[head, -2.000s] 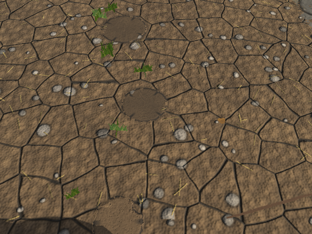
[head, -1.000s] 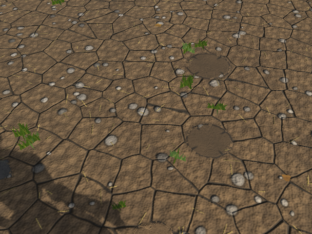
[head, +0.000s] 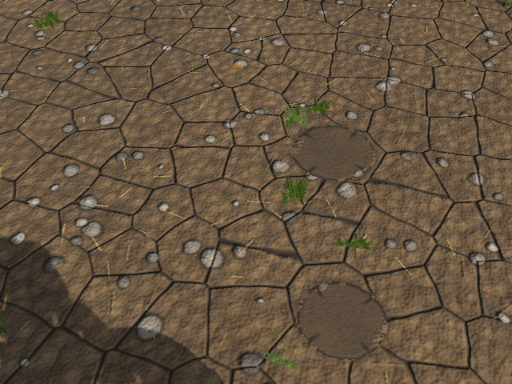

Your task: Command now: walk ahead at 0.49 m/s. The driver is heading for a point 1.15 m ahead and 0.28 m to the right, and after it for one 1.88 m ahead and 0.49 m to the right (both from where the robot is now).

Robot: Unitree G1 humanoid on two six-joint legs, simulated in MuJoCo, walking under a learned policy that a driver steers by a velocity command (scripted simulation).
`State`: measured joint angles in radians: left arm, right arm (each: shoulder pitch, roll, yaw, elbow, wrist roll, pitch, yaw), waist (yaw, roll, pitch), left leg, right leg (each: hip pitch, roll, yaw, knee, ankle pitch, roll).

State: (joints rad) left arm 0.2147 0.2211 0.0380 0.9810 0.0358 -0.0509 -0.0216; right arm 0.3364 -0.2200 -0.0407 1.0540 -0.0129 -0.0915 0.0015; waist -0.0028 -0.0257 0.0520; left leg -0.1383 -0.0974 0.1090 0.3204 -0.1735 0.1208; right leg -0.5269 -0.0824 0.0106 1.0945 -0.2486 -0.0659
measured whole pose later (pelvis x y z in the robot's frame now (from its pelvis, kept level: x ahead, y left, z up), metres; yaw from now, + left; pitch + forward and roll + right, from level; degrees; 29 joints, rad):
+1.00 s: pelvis +0.42 -0.02 -0.01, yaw -3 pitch -1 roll +0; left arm 0.24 0.18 0.04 1.04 0.02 0.01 0.03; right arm 0.20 -0.17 -0.02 1.00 -0.02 -0.03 -0.06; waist 0.02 -0.03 0.07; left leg -0.31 -0.01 0.13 0.44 -0.13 0.09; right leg -0.35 0.01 0.00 0.96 -0.52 -0.01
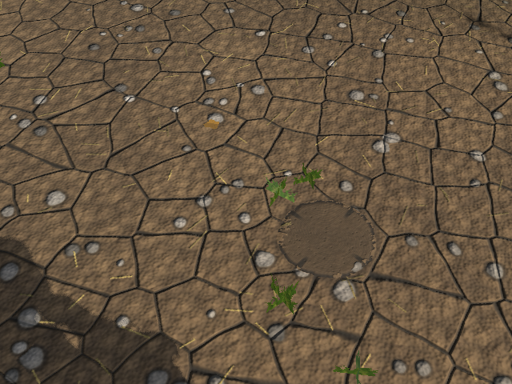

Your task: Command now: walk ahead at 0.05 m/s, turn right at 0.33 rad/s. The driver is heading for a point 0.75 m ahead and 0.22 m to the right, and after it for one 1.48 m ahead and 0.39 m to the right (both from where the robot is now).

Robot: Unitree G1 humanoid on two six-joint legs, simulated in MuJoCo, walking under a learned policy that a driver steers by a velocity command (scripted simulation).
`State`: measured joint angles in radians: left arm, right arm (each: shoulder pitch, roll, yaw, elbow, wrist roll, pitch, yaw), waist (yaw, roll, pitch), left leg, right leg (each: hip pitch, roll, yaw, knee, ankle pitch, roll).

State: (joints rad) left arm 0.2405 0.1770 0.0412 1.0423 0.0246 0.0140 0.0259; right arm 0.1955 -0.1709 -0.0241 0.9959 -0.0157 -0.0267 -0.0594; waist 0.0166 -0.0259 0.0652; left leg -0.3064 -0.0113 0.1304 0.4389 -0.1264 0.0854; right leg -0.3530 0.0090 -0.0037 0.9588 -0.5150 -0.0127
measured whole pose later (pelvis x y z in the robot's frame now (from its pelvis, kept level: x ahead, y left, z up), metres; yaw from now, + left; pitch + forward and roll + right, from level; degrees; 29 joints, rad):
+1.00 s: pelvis +0.31 -0.08 +0.01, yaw -26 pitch +1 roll +1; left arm 0.17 0.25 0.06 0.84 0.04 -0.04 -0.04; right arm 0.40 -0.22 -0.04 0.95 -0.01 -0.10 0.01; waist -0.03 -0.05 0.02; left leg -0.07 -0.06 0.07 0.26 -0.22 0.06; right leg -0.61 -0.05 0.02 0.97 -0.19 -0.05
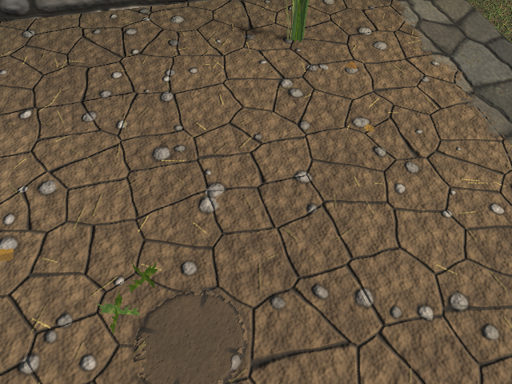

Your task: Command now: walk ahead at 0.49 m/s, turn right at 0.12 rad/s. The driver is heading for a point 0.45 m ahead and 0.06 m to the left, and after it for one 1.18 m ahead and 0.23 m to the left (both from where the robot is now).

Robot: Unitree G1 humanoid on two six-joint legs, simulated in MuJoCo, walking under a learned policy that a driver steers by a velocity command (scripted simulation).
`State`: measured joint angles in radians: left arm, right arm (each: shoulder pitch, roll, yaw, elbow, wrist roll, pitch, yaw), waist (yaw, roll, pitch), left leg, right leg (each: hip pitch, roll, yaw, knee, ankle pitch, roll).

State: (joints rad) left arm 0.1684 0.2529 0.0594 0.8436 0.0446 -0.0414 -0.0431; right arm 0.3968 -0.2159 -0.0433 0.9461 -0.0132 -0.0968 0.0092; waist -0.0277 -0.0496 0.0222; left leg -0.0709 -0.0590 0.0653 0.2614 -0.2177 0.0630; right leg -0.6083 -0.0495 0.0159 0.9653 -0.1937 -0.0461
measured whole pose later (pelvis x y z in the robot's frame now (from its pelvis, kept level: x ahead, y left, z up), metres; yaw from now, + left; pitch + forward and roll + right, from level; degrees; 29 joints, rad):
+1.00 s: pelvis +0.54 +0.05 +0.00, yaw +21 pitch +1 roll +0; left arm 0.15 0.25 0.04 0.80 0.05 -0.05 -0.01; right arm 0.31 -0.27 -0.07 0.90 0.00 -0.04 0.01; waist -0.02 -0.03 0.05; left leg -0.17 -0.15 -0.01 0.35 -0.18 0.14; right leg -0.59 -0.11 0.03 1.08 -0.28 0.03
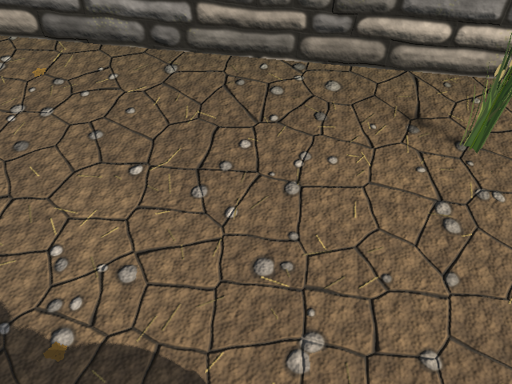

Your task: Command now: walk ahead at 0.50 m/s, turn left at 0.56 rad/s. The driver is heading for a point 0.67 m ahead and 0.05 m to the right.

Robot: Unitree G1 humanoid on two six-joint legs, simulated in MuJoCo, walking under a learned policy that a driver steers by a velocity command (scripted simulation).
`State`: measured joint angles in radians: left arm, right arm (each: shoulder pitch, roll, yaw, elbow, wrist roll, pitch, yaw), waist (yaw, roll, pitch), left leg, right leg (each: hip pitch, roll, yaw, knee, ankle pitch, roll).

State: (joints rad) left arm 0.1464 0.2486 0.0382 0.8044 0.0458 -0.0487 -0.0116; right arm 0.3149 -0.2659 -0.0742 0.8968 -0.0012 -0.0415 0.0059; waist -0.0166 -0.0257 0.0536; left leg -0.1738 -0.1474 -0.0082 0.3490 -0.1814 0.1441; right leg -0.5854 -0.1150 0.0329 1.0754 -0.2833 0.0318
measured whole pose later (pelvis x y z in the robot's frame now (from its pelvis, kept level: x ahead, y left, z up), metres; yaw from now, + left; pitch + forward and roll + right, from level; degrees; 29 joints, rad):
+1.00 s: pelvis +0.42 -0.01 +0.01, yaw +8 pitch +0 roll +0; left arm 0.25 0.24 0.04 0.95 0.03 -0.02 -0.02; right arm 0.30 -0.23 -0.04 0.96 -0.01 -0.04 -0.01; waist -0.01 -0.02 0.00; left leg -0.21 -0.05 0.04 0.31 -0.11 0.08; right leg -0.39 -0.03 -0.02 0.86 -0.38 -0.04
